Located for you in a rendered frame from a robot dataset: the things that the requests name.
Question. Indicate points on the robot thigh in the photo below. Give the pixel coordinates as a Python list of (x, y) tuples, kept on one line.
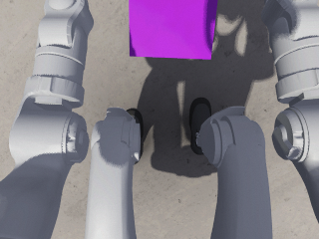
[(243, 206), (110, 207)]

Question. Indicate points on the left robot forearm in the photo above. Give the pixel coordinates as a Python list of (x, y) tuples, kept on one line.
[(60, 59)]

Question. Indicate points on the right robot thigh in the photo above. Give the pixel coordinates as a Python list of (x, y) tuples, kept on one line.
[(243, 206)]

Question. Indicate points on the robot right upper arm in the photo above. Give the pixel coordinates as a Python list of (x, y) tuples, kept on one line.
[(296, 138)]

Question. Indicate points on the carton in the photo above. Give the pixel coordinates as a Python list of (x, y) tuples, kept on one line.
[(178, 29)]

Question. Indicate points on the right robot forearm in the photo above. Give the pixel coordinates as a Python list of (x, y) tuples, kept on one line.
[(293, 28)]

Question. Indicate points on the left robot thigh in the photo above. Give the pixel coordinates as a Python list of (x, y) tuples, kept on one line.
[(110, 207)]

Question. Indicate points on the robot left upper arm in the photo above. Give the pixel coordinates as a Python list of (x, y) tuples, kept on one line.
[(44, 145)]

